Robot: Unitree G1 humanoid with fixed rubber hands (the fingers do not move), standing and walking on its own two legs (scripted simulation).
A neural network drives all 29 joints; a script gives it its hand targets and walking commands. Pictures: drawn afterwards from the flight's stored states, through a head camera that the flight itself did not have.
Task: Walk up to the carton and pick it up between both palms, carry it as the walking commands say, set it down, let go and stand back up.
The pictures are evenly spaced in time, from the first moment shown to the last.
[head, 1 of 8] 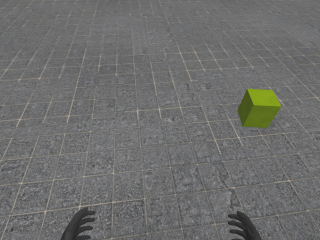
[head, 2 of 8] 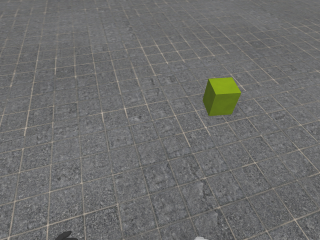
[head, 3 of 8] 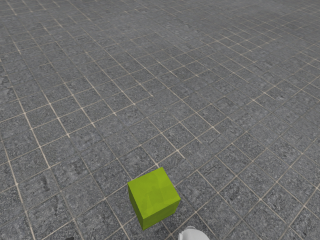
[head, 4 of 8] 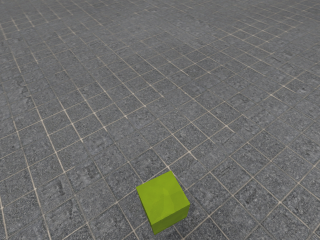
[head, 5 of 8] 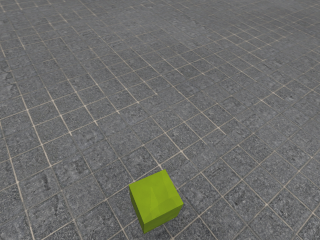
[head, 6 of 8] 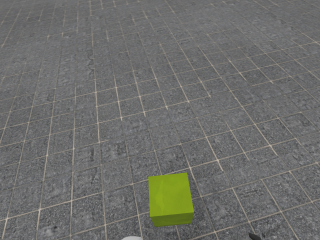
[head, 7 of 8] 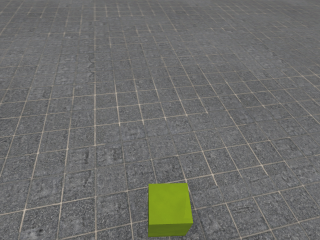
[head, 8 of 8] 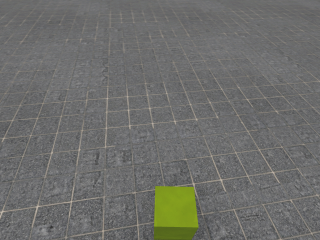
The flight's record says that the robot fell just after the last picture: no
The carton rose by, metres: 0.00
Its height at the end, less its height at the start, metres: +0.00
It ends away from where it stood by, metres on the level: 0.00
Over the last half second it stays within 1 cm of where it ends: yes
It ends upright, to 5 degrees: yes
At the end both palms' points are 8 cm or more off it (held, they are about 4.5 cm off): yes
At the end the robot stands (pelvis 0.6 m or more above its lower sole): yes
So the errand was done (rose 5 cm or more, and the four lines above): no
